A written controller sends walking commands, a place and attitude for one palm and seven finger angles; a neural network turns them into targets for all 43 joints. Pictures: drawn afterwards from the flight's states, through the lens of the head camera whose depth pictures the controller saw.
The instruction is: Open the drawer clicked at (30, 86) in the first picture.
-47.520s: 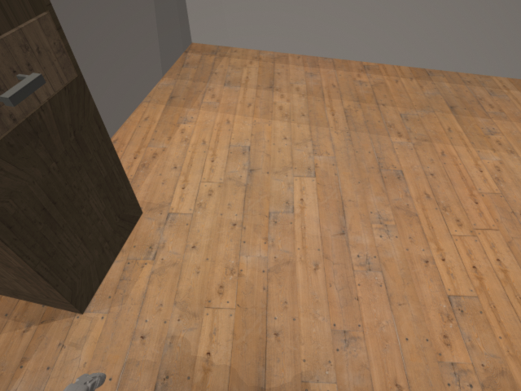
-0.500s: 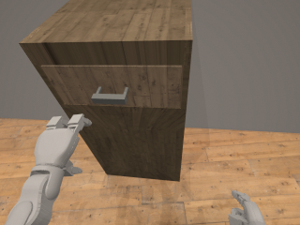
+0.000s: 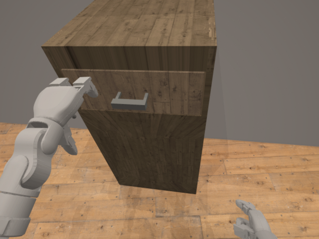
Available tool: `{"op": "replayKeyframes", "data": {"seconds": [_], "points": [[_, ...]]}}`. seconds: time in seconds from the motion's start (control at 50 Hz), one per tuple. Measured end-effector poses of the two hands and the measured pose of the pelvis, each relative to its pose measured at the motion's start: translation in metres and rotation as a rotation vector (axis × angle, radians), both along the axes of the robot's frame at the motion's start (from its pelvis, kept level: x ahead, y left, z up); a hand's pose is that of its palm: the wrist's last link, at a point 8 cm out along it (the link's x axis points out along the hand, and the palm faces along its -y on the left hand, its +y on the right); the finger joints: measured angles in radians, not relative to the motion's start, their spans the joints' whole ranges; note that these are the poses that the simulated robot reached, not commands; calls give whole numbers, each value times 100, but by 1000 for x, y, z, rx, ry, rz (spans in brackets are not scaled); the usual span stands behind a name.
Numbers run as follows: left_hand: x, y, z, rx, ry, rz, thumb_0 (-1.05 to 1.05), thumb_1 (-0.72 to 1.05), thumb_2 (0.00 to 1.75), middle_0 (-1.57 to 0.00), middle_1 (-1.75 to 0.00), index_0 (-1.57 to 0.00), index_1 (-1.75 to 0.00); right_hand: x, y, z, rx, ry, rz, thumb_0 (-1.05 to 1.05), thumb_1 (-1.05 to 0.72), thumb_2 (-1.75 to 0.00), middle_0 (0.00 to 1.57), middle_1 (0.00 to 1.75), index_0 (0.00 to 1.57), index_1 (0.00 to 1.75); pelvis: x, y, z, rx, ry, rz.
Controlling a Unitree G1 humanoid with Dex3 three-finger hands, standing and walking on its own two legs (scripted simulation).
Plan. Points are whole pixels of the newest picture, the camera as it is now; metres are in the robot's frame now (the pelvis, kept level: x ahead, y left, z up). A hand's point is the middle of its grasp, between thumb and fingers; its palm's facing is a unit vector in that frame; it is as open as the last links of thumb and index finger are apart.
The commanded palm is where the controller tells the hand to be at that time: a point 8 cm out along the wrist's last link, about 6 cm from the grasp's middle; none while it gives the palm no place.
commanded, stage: raise the hand with hooked fingers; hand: left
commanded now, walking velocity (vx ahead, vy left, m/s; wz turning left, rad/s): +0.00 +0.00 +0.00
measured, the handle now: (130, 99) +0.51 +0.18 +0.05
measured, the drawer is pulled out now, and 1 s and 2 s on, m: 0.00 0.00 0.00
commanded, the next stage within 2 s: move the hooked fingers above the handle in 0.32 s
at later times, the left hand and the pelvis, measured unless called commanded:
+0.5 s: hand (75, 124) +0.31 +0.23 +0.16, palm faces +0.10 -0.06 -0.99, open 13.9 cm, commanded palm +0.28 +0.23 +0.22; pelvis -0.01 -0.01 +0.00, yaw +0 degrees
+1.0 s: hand (97, 117) +0.35 +0.21 +0.14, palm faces +0.04 -0.06 -1.00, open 13.9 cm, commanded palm +0.33 +0.21 +0.20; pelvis +0.00 -0.01 +0.00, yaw +0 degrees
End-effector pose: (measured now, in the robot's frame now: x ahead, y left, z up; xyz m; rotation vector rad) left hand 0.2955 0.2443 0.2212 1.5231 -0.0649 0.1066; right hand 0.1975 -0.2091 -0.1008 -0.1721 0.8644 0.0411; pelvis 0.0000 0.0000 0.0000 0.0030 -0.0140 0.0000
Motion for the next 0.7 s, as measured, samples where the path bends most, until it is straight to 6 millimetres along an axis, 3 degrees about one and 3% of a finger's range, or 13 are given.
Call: {"op": "replayKeyframes", "data": {"seconds": [0.26,0.52,0.7], "points": [[-14,-11,-12,-11,9,-79,0,-49,30,-32,-120,-32,-120,-27,-19,-8,-29,49,-27,1,-91,-90,20,30,20,30,-7,-1,0,0,6,-4],[-16,-8,-9,-13,18,0,0,-49,30,-32,-120,-32,-120,-13,-13,-2,3,-3,-12,1,-91,-90,20,30,20,30,-11,-8,0,2,-3,1],[2,-26,-22,-8,48,-75,0,-49,30,-32,-120,-32,-120,-11,-18,0,-26,-9,-13,1,-91,-90,20,30,20,30,-11,-12,0,1,7,10]]}}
